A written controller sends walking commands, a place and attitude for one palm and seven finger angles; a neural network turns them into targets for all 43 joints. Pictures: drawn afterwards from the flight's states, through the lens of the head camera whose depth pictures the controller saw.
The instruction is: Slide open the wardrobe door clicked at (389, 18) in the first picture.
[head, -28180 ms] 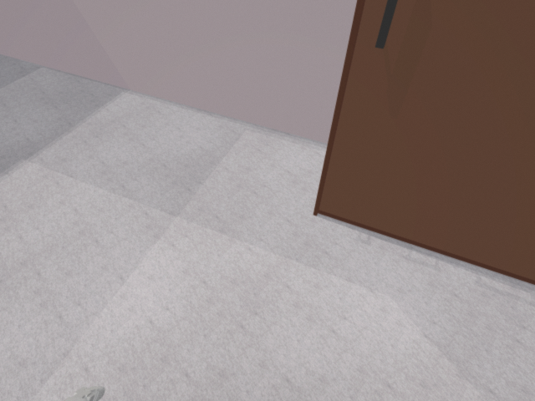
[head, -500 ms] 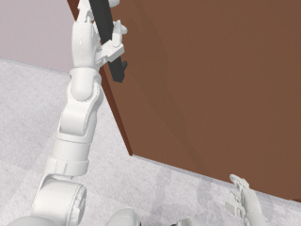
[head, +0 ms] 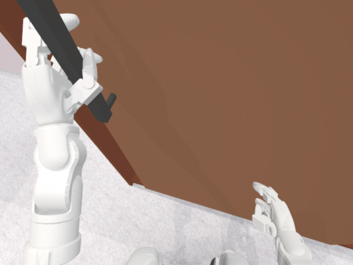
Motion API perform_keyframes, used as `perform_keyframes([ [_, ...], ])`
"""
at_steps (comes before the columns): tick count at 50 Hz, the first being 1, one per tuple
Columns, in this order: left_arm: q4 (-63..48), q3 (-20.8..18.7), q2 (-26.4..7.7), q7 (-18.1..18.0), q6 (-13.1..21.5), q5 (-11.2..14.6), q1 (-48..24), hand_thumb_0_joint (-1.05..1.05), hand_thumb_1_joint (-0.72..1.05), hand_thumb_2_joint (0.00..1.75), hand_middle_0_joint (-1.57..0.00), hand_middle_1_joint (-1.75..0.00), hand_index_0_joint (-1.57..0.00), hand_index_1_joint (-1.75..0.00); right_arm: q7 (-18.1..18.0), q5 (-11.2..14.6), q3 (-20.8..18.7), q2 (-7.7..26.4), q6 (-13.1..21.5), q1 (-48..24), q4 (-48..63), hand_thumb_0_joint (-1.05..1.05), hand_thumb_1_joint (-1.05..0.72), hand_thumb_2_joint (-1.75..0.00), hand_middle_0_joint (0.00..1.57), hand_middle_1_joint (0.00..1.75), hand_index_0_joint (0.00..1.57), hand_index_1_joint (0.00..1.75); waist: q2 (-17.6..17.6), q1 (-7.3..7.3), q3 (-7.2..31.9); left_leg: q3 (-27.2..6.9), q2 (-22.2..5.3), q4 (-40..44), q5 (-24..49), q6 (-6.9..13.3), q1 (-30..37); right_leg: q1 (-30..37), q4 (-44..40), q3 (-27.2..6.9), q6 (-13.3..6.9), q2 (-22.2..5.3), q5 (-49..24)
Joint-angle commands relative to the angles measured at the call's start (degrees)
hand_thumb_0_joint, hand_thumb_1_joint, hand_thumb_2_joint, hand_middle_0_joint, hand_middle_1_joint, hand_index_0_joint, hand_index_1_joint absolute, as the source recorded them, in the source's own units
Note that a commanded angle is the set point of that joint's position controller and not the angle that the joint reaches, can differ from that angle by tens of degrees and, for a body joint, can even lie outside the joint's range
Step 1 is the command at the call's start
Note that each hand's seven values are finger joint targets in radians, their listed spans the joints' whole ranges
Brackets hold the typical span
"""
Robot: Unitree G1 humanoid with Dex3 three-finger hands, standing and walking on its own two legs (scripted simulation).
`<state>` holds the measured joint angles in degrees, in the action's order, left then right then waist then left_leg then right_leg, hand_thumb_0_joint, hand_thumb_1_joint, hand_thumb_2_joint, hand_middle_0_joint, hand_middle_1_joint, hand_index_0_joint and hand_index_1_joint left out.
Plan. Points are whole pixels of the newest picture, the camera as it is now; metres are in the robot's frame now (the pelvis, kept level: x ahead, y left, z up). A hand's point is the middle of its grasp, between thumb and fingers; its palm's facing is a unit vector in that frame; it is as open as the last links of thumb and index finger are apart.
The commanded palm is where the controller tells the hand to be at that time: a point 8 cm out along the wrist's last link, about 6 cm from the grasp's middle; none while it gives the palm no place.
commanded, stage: step sideways, sliding the door along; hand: left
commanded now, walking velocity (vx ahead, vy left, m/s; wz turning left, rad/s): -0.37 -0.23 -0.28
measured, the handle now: (77, 50) +0.38 +0.20 +0.25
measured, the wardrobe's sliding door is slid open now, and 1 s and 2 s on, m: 0.09 0.38 0.56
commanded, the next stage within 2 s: none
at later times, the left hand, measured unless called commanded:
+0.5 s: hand (188, 105) +0.32 +0.03 +0.22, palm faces +0.15 -0.99 -0.01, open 7.0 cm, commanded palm +0.28 +0.01 +0.22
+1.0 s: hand (309, 136) +0.28 -0.11 +0.23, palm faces +0.00 -1.00 -0.03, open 7.0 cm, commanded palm +0.27 -0.09 +0.21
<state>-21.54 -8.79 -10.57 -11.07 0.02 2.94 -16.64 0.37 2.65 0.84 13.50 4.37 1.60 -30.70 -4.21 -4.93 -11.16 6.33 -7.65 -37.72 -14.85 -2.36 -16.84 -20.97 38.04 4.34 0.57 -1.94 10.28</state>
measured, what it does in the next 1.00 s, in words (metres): steps to the right: right foot, then left foot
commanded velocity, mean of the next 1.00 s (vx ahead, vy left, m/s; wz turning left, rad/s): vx -0.20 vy -0.28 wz -0.09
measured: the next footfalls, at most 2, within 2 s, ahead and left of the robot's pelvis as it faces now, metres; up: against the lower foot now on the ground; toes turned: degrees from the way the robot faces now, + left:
right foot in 0.28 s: +0.11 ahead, -0.20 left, +0.01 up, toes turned -5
left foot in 0.50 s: +0.05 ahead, +0.04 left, +0.01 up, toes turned +2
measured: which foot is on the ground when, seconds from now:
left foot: down 0.00-0.28, up 0.30-0.48, down 0.50-0.86, up 0.88-1.00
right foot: down 0.00-0.00, up 0.02-0.26, down 0.28-0.50, up 0.52-0.82, down 0.84-1.00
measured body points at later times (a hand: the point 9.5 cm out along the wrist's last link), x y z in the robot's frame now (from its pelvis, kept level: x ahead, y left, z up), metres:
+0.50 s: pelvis +0.00 -0.09 +0.00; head +0.07 -0.09 +0.44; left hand +0.30 +0.08 +0.22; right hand +0.21 -0.32 -0.08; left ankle +0.01 +0.04 -0.73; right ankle +0.07 -0.20 -0.73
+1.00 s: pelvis -0.09 -0.18 +0.01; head -0.04 -0.20 +0.45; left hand +0.28 -0.06 +0.23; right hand +0.08 -0.44 -0.08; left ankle -0.06 -0.05 -0.69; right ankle -0.07 -0.30 -0.73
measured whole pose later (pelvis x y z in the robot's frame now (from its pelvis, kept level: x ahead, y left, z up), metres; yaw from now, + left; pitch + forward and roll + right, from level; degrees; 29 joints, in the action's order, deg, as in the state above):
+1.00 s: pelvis -0.09 -0.18 +0.01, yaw -11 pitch +0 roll +1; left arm -11.9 -4.6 -9.7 -10.8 -1.0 4.6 -18.7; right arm -1.9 1.7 -0.2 12.4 0.9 3.0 -34.7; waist -0.9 -1.1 -6.9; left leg 4.3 -3.9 -48.3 -28.9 -3.2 -22.6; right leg -18.5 31.0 2.4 -1.1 -1.6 12.1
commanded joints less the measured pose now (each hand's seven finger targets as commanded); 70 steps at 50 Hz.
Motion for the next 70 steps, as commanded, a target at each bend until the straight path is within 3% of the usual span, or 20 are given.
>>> perform_keyframes([
  [1,-24.3,18.8,3.4,7.5,12.8,-1.3,-18.7,0.0,0.9,0.9,-0.45,-1.4,-0.45,-1.4,2.1,-0.6,-5.9,6.8,0.3,-2.6,11.9,0.0,-0.9,-0.9,0.2,0.3,0.2,0.3,-9.7,4.13,34.8,-12.3,-22.9,5.6,86.6,10.1,42.8,-14.6,18.8,-6.7,0.5,1.6,25.3],
  [12,-25.7,18.9,1.5,6.9,11.1,-1.4,-12.0,0.0,0.9,0.9,-0.45,-1.4,-0.45,-1.4,1.7,0.4,-2.8,2.6,4.6,-4.0,12.0,0.0,-0.9,-0.9,0.2,0.3,0.2,0.3,-9.7,4.87,25.1,2.5,-13.5,-1.9,47.9,3.7,22.8,6.8,-7.7,0.7,0.7,2.9,-7.5],
  [15,-26.7,14.1,-4.4,5.3,11.1,-1.2,-5.6,0.0,0.9,0.9,-0.45,-1.4,-0.45,-1.4,0.1,0.4,-1.7,0.4,5.6,-4.0,12.0,0.0,-0.9,-0.9,0.2,0.3,0.2,0.3,15.1,2.46,27.2,-0.8,3.6,-21.9,-20.3,-1.0,-2.6,19.9,-10.6,-20.6,-7.0,-14.3,-70.6],
  [16,-27.2,12.9,-4.4,4.4,10.3,-0.5,-1.0,0.0,0.9,0.9,-0.45,-1.4,-0.45,-1.4,-0.2,0.2,-2.2,1.3,5.7,-2.0,10.3,0.0,-0.9,-0.9,0.2,0.3,0.2,0.3,15.0,1.86,30.2,-6.8,4.5,-25.8,-26.9,-0.5,-5.6,21.3,-9.6,-25.2,-9.3,-17.0,-71.7],
  [23,-34.1,20.8,1.6,5.6,14.7,-1.1,-6.5,0.0,0.9,0.9,-0.45,-1.4,-0.45,-1.4,0.5,-0.1,-3.0,1.1,0.8,-2.9,8.3,0.0,-0.9,-0.9,0.2,0.3,0.2,0.3,11.8,6.43,35.2,-3.2,0.6,5.9,5.6,-0.3,12.5,13.9,-3.0,-12.2,-6.7,-9.2,-43.7],
  [25,-31.2,23.5,4.6,7.3,14.0,-0.9,-7.0,0.0,0.9,0.9,-0.45,-1.4,-0.45,-1.4,1.0,-0.5,-4.8,5.4,0.4,-5.2,11.8,0.0,-0.9,-0.9,0.2,0.3,0.2,0.3,-6.5,5.16,33.9,-22.0,-21.4,14.0,46.3,10.7,22.8,-5.4,12.9,-5.9,0.1,1.4,7.4],
  [26,-26.4,24.4,5.1,7.2,13.0,-2.3,-6.8,0.0,0.9,0.9,-0.45,-1.4,-0.45,-1.4,1.6,-0.5,-5.3,6.6,-0.3,-4.8,13.2,0.0,-0.9,-0.9,0.2,0.3,0.2,0.3,-9.3,4.45,31.6,-23.0,-23.9,14.6,48.4,13.3,23.1,-9.6,24.3,-7.6,-0.2,2.5,21.0],
  [32,-19.0,18.2,2.2,6.7,9.4,-2.0,-13.1,0.0,0.9,0.9,-0.45,-1.4,-0.45,-1.4,1.7,-1.5,-4.8,4.9,-0.9,-3.1,10.0,0.0,-0.9,-0.9,0.2,0.3,0.2,0.3,-9.4,4.51,25.8,-6.8,-18.1,12.2,48.3,8.4,23.3,-10.3,17.8,-4.2,1.6,1.5,15.9],
  [39,-14.2,12.0,-2.4,6.1,8.8,-0.8,-16.4,0.0,0.9,0.9,-0.45,-1.4,-0.45,-1.4,0.2,-0.8,-3.5,3.6,0.5,-2.7,8.7,0.0,-0.9,-0.9,0.2,0.3,0.2,0.3,-12.7,5.93,27.4,-3.2,-15.1,8.9,42.5,4.7,22.8,4.7,-9.5,-0.9,1.0,3.6,5.8],
  [41,-15.2,11.5,-4.8,5.8,8.5,-0.9,-18.5,0.0,0.9,0.9,-0.45,-1.4,-0.45,-1.4,0.0,0.6,-2.7,2.6,0.9,-2.7,8.7,0.0,-0.9,-0.9,0.2,0.3,0.2,0.3,-3.1,5.52,28.6,0.2,-8.1,1.7,25.4,1.6,16.0,13.3,-19.4,-2.8,0.0,-0.4,-15.6],
  [43,-13.4,10.1,-8.3,4.7,8.6,-0.5,-19.9,0.0,0.9,0.9,-0.45,-1.4,-0.45,-1.4,-1.2,-0.5,-1.1,-0.2,1.0,-5.5,8.1,0.0,-0.9,-0.9,0.2,0.3,0.2,0.3,13.0,4.4,28.1,0.8,1.4,-10.5,-15.7,-0.4,-2.7,18.8,-15.0,-12.2,-5.8,-14.4,-49.8],
  [45,-14.2,8.9,-7.9,4.7,7.7,-0.1,-18.6,0.0,0.9,0.9,-0.45,-1.4,-0.45,-1.4,-2.7,-0.3,-2.9,1.0,1.4,-4.1,6.7,0.0,-0.9,-0.9,0.2,0.3,0.2,0.3,22.3,2.81,32.0,-5.5,4.3,-23.0,-21.3,-0.6,-8.3,22.9,-10.7,-17.1,-10.9,-15.3,-53.1],
  [50,-8.9,7.9,-6.9,4.1,8.7,0.1,-25.8,0.0,0.9,0.9,-0.45,-1.4,-0.45,-1.4,-3.7,-1.2,-3.0,2.2,-1.9,-1.4,3.9,0.0,-0.9,-0.9,0.2,0.3,0.2,0.3,11.7,5.59,33.0,-0.2,2.8,5.3,-2.2,-0.3,2.9,18.7,-5.1,-8.7,-8.1,-10.8,-35.9],
  [51,-7.5,8.0,-7.6,4.5,8.5,0.6,-26.3,0.0,0.9,0.9,-0.45,-1.4,-0.45,-1.4,-3.9,-0.8,-3.8,3.7,-2.5,-0.8,3.9,0.0,-0.9,-0.9,0.2,0.3,0.2,0.3,7.9,6.46,33.1,-2.9,-1.0,12.4,9.6,1.0,12.9,10.6,-0.5,-6.6,-5.4,-8.5,-24.4],
  [53,-2.3,11.1,-2.8,6.5,7.6,1.4,-28.4,0.0,0.9,0.9,-0.45,-1.4,-0.45,-1.4,-2.7,-0.9,-4.9,5.6,-3.2,-2.0,6.1,0.0,-0.9,-0.9,0.2,0.3,0.2,0.3,-9.6,5.01,32.2,-25.0,-23.1,16.2,39.9,12.0,22.7,-8.2,15.8,-6.3,1.0,1.6,18.0],
  [54,-0.8,8.6,-4.6,6.6,7.5,0.8,-32.8,0.0,0.9,0.9,-0.45,-1.4,-0.45,-1.4,-1.8,-0.9,-4.4,5.4,-2.8,-3.3,5.8,0.0,-0.9,-0.9,0.2,0.3,0.2,0.3,-6.4,4.22,31.5,-24.8,-23.4,17.5,27.9,12.1,20.5,-9.3,22.3,-8.7,0.7,1.5,17.0],
  [56,-5.0,11.3,-3.7,7.0,7.7,1.4,-41.6,0.0,0.9,0.9,-0.45,-1.4,-0.45,-1.4,-1.7,-1.3,-4.0,5.4,-2.5,-3.8,5.3,0.0,-0.9,-0.9,0.2,0.3,0.2,0.3,-13.2,5.16,27.5,-21.7,-21.7,15.8,28.7,12.4,19.5,-13.3,22.6,-9.7,0.5,-1.5,15.0],
  [63,6.3,13.2,-0.8,6.5,5.1,1.6,-40.9,0.0,0.9,0.9,-0.45,-1.4,-0.45,-1.4,-1.9,0.9,-3.7,6.7,-3.0,-0.2,4.8,0.0,-0.9,-0.9,0.2,0.3,0.2,0.3,-9.5,5.75,29.2,-3.8,-11.5,7.5,17.8,5.0,10.3,11.6,-7.3,2.5,0.5,2.6,6.6],
  [66,8.3,11.0,-5.8,4.6,4.3,0.8,-43.3,0.0,0.9,0.9,-0.45,-1.4,-0.45,-1.4,-2.7,1.1,-2.7,3.9,-2.1,-1.2,3.9,0.0,-0.9,-0.9,0.2,0.3,0.2,0.3,12.9,5.76,28.6,0.4,0.2,-10.3,-9.8,0.5,-6.4,20.3,-16.2,-10.8,-6.9,-13.2,-15.8],
  [70,8.3,13.1,-2.4,4.1,4.2,1.4,-48.8,0.0,0.9,0.9,-0.45,-1.4,-0.45,-1.4,-4.2,0.0,-2.8,3.9,-1.8,-0.2,-0.3,0.0,-0.9,-0.9,0.2,0.3,0.2,0.3,15.1,5.9,28.6,-2.2,2.0,-7.8,-13.2,1.0,-5.7,20.0,-7.2,-8.6,-10.6,-13.9,-28.6],
])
